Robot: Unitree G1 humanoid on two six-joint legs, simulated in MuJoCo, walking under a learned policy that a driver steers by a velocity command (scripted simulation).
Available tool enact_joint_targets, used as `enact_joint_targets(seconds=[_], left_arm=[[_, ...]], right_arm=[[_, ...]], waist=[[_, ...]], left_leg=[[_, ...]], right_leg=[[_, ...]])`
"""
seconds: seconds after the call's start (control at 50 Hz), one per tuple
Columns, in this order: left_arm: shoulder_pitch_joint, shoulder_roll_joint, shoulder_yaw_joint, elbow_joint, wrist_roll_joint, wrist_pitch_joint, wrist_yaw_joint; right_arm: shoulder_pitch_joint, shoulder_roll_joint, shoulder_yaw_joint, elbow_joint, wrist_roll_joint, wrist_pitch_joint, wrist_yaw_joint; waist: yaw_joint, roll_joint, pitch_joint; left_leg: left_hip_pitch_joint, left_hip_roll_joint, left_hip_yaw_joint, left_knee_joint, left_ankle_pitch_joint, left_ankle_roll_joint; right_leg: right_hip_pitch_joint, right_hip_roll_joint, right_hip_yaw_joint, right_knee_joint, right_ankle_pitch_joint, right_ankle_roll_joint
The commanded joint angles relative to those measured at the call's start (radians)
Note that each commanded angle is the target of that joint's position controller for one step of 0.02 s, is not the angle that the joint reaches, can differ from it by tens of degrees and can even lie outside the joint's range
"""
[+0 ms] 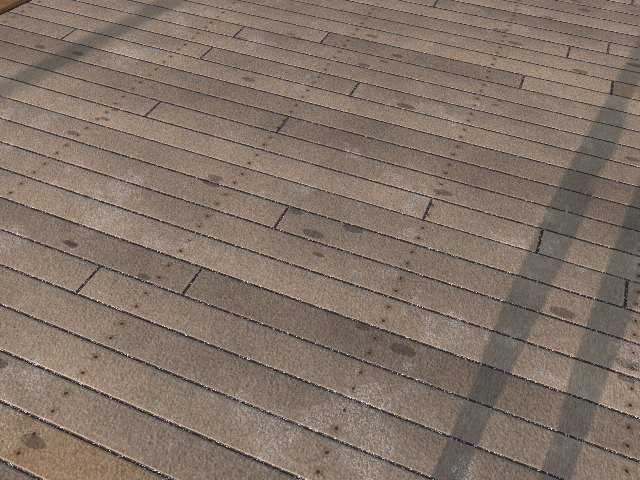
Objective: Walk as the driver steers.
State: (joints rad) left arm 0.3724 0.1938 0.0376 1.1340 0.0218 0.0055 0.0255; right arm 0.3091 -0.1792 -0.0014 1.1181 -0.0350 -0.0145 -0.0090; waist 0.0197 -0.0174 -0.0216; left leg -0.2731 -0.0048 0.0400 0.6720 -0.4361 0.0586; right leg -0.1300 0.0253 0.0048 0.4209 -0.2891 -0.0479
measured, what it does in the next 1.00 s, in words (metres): walks ahead: right foot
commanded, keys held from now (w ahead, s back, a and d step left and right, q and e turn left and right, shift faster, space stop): w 1.00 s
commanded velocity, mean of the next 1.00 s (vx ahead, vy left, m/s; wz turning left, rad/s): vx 0.45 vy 0.00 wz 0.00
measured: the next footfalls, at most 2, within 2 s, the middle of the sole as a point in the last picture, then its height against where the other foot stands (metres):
right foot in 0.52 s outside the picture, level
left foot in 1.06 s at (291, 408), level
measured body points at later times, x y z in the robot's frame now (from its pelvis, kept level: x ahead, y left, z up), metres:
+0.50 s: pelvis +0.22 +0.01 -0.02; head +0.26 +0.01 +0.43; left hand +0.42 +0.23 -0.14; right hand +0.09 -0.20 -0.16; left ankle +0.02 +0.10 -0.74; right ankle +0.36 -0.05 -0.74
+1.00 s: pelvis +0.51 +0.01 -0.01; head +0.55 +0.01 +0.44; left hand +0.40 +0.23 -0.15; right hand +0.70 -0.19 -0.13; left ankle +0.67 +0.11 -0.72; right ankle +0.36 -0.05 -0.74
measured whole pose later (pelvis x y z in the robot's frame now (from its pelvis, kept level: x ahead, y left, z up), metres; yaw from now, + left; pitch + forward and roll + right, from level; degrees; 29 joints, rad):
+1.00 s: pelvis +0.51 +0.01 -0.01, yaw +0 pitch +1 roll -1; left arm 0.49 0.15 0.02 1.10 0.02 -0.10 0.02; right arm -0.01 -0.17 -0.02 0.90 -0.02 -0.04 0.03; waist 0.08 0.02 0.06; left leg -0.57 0.04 0.09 0.59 -0.05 0.07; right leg 0.13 0.09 -0.08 0.19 -0.34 -0.08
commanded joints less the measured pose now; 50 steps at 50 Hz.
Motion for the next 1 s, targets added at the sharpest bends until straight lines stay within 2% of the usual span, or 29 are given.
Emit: enact_joint_targets(seconds=[0.02,0.04,0.06,0.08,0.1,0.12,0.14,0.16,0.18,0.22,0.26,0.34,0.4,0.44,0.46,0.48,0.5,0.52,0.54,0.56,0.58,0.6,0.64,0.68,0.72,0.78,0.84,0.94,1.0], left_arm=[[-0.054,0.144,0.031,-0.049,-0.01,-0.018,-0.004],[-0.08,0.131,0.031,-0.061,-0.012,-0.021,-0.006],[-0.108,0.096,0.022,-0.081,-0.007,-0.03,-0.009],[-0.127,0.006,-0.003,-0.116,-0.011,-0.043,-0.019],[-0.143,0.059,0.009,-0.14,0.014,-0.046,-0.026],[-0.162,0.088,0.015,-0.145,0.026,-0.052,-0.036],[-0.154,0.069,0.011,-0.137,0.019,-0.061,-0.047],[-0.135,0.057,0.01,-0.125,0.012,-0.069,-0.054],[-0.133,0.065,0.014,-0.12,0.016,-0.069,-0.06],[-0.142,0.059,0.016,-0.124,0.017,-0.06,-0.064],[-0.203,0.05,0.015,-0.149,0.014,-0.051,-0.062],[-0.396,0.026,-0.002,-0.233,0.005,-0.047,-0.061],[-0.453,0.029,-0.009,-0.268,-0.004,-0.047,-0.058],[-0.402,0.057,0.0,-0.267,-0.005,-0.051,-0.048],[-0.327,0.077,0.01,-0.247,-0.006,-0.056,-0.04],[-0.194,0.1,0.024,-0.206,-0.009,-0.064,-0.033],[-0.033,0.121,0.04,-0.153,-0.005,-0.073,-0.024],[0.116,0.195,0.062,-0.123,0.021,-0.078,-0.015],[0.128,0.268,0.078,-0.128,0.036,-0.074,-0.022],[0.038,0.226,0.074,-0.134,-0.005,-0.066,-0.032],[-0.077,0.164,0.056,-0.156,-0.014,-0.07,-0.034],[-0.124,0.105,0.041,-0.16,-0.01,-0.082,-0.037],[-0.108,0.042,0.019,-0.13,-0.006,-0.1,-0.029],[-0.049,0.048,0.015,-0.105,-0.006,-0.116,-0.023],[-0.005,0.078,0.017,-0.093,-0.008,-0.122,-0.021],[0.056,0.083,0.011,-0.087,-0.011,-0.12,-0.022],[0.109,0.076,0.003,-0.08,-0.012,-0.119,-0.021],[0.197,0.085,0.0,-0.051,-0.003,-0.114,-0.008],[0.166,0.104,0.004,-0.049,0.006,-0.111,0.0]], right_arm=[[0.052,-0.025,-0.011,-0.042,0.013,-0.041,0.01],[0.141,-0.023,-0.017,-0.006,0.017,-0.044,0.006],[0.227,-0.057,-0.028,0.017,0.01,-0.049,-0.003],[0.348,-0.148,-0.049,0.028,0.003,-0.056,-0.012],[0.381,-0.202,-0.065,0.048,0.009,-0.044,-0.009],[0.274,-0.156,-0.056,0.013,0.008,-0.043,-0.008],[0.198,-0.131,-0.049,-0.018,0.011,-0.054,-0.002],[0.16,-0.114,-0.044,-0.036,0.015,-0.065,-0.001],[0.158,-0.093,-0.037,-0.038,0.018,-0.075,-0.004],[0.211,-0.075,-0.029,-0.019,0.017,-0.088,-0.006],[0.263,-0.065,-0.022,0.0,0.019,-0.092,-0.008],[0.279,-0.066,-0.013,0.0,0.015,-0.092,-0.012],[0.284,-0.091,-0.017,0.005,0.014,-0.095,-0.017],[0.256,-0.109,-0.022,0.003,0.015,-0.098,-0.018],[0.241,-0.123,-0.026,0.002,0.015,-0.099,-0.019],[0.226,-0.136,-0.031,-0.001,0.014,-0.096,-0.02],[0.205,-0.144,-0.035,-0.006,0.019,-0.092,-0.018],[0.22,-0.108,-0.026,-0.028,0.023,-0.09,-0.011],[0.346,0.017,-0.011,-0.04,0.05,-0.084,0.004],[0.25,-0.087,-0.037,-0.049,0.028,-0.08,0.004],[0.141,-0.102,-0.044,-0.09,0.021,-0.083,0.007],[0.092,-0.092,-0.046,-0.101,0.017,-0.087,0.009],[0.11,-0.055,-0.045,-0.096,-0.003,-0.066,0.017],[0.108,-0.03,-0.045,-0.101,-0.006,-0.046,0.025],[0.036,-0.037,-0.048,-0.129,-0.009,-0.031,0.03],[-0.121,-0.053,-0.048,-0.186,-0.004,-0.025,0.037],[-0.249,-0.04,-0.038,-0.229,0.009,-0.03,0.041],[-0.378,-0.045,-0.031,-0.275,0.016,-0.037,0.038],[-0.332,-0.068,-0.041,-0.275,0.015,-0.05,0.029]], waist=[[-0.068,-0.085,0.165],[-0.103,-0.054,0.161],[-0.134,0.036,0.151],[-0.165,0.276,0.087],[-0.148,0.276,0.141],[-0.089,0.147,0.219],[-0.055,0.094,0.225],[-0.031,0.079,0.205],[-0.023,0.071,0.183],[-0.023,0.086,0.143],[-0.031,0.094,0.138],[-0.059,0.109,0.169],[-0.062,0.134,0.173],[-0.022,0.133,0.142],[0.014,0.132,0.098],[0.069,0.127,0.027],[0.138,0.108,-0.051],[0.173,0.026,-0.153],[0.085,-0.196,-0.254],[0.079,-0.056,-0.185],[0.04,-0.031,-0.023],[0.017,0.022,0.042],[-0.043,0.009,0.067],[-0.059,-0.003,0.071],[-0.06,-0.014,0.094],[-0.028,-0.019,0.126],[0.005,-0.03,0.132],[0.046,-0.049,0.134],[0.0,-0.062,0.107]], left_leg=[[0.072,-0.006,0.04,-0.151,0.084,0.025],[0.228,-0.044,0.058,-0.235,0.123,0.025],[0.358,0.019,-0.05,-0.316,0.058,0.031],[0.454,0.276,-0.456,-0.522,-0.245,0.081],[0.375,0.389,-0.681,-0.599,-0.412,0.156],[0.283,0.374,-0.638,-0.591,-0.393,0.166],[0.242,0.325,-0.537,-0.59,-0.269,0.148],[0.242,0.279,-0.44,-0.594,-0.115,0.127],[0.259,0.249,-0.363,-0.592,0.021,0.115],[0.3,0.213,-0.258,-0.562,0.272,0.107],[0.328,0.199,-0.193,-0.534,0.479,0.111],[0.281,0.171,-0.119,-0.53,0.664,0.116],[0.281,0.185,-0.095,-0.523,0.774,0.116],[0.311,0.203,-0.073,-0.447,1.001,0.104],[0.334,0.206,-0.06,-0.355,1.139,0.093],[0.347,0.201,-0.049,-0.204,1.206,0.081],[0.281,0.173,-0.027,-0.008,1.119,0.066],[0.095,0.124,-0.002,0.277,0.768,0.059],[-0.251,-0.073,0.002,0.674,-0.071,0.023],[-0.346,-0.032,-0.113,0.738,-0.015,0.046],[-0.38,0.023,-0.101,0.697,0.095,0.052],[-0.34,0.054,-0.097,0.642,0.156,0.053],[-0.235,0.089,-0.095,0.557,0.177,0.037],[-0.222,0.092,-0.074,0.503,0.18,0.019],[-0.285,0.105,-0.049,0.441,0.22,0.002],[-0.382,0.116,-0.012,0.305,0.332,-0.022],[-0.363,0.089,0.028,0.115,0.423,-0.032],[-0.359,0.043,0.064,-0.056,0.431,-0.002],[-0.257,-0.002,0.074,-0.116,0.321,0.047]], right_leg=[[-0.23,-0.223,0.252,-0.219,-0.36,-0.142],[-0.324,-0.174,0.198,-0.14,-0.355,-0.124],[-0.432,-0.116,0.125,0.016,-0.315,-0.096],[-0.551,0.008,-0.044,0.359,-0.255,-0.049],[-0.652,0.019,-0.042,0.548,-0.277,-0.056],[-0.669,-0.047,0.006,0.645,-0.176,-0.064],[-0.651,-0.074,0.019,0.657,-0.082,-0.061],[-0.618,-0.092,0.017,0.642,-0.01,-0.049],[-0.599,-0.098,0.002,0.63,0.036,-0.035],[-0.596,-0.091,-0.032,0.627,0.083,-0.016],[-0.631,-0.084,-0.061,0.608,0.102,0.0],[-0.589,-0.055,-0.119,0.39,0.162,0.013],[-0.473,-0.027,-0.15,0.231,0.188,-0.02],[-0.36,0.004,-0.156,0.183,0.175,-0.062],[-0.274,0.029,-0.155,0.173,0.155,-0.082],[-0.149,0.05,-0.147,0.144,0.149,-0.103],[0.047,0.038,-0.133,0.076,0.189,-0.122],[0.272,-0.16,0.087,0.054,0.004,-0.159],[0.484,-0.451,0.634,-0.07,-0.077,-0.32],[0.383,-0.404,0.704,-0.182,-0.23,-0.305],[0.221,-0.378,0.531,-0.209,-0.219,-0.267],[0.096,-0.336,0.425,-0.24,-0.082,-0.24],[-0.039,-0.262,0.26,-0.261,0.11,-0.189],[-0.059,-0.236,0.187,-0.269,0.239,-0.182],[-0.054,-0.221,0.135,-0.288,0.287,-0.177],[-0.012,-0.197,0.087,-0.307,0.372,-0.157],[0.026,-0.171,0.037,-0.295,0.495,-0.125],[0.198,-0.206,0.026,-0.247,0.641,-0.126],[0.266,-0.233,0.008,-0.135,0.9,-0.126]])
Keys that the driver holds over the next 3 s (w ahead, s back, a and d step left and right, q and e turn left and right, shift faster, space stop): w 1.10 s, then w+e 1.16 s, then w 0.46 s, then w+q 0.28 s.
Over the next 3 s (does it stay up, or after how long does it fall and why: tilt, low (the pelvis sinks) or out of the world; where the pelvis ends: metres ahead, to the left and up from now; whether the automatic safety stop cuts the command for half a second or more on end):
stays up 1.45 -0.38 0.00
